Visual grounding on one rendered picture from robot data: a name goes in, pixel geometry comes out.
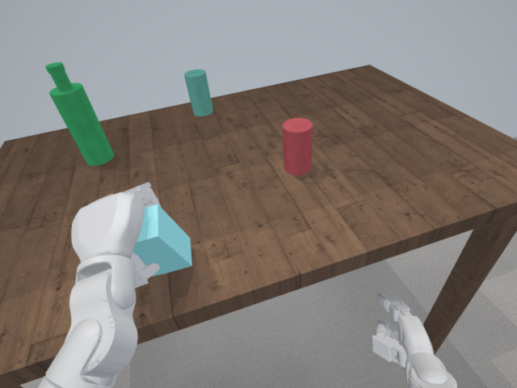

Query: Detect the sponge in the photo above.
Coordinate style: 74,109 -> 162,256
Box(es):
133,205 -> 192,276

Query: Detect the left robot forearm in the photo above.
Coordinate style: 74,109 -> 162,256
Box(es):
37,254 -> 138,388

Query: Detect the table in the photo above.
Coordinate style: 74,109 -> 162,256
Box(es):
0,65 -> 517,388

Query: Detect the left robot hand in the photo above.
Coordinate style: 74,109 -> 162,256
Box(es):
71,182 -> 161,289

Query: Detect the right robot forearm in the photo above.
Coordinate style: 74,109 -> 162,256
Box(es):
406,352 -> 457,388

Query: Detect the right robot hand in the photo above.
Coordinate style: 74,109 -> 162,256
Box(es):
372,293 -> 435,371

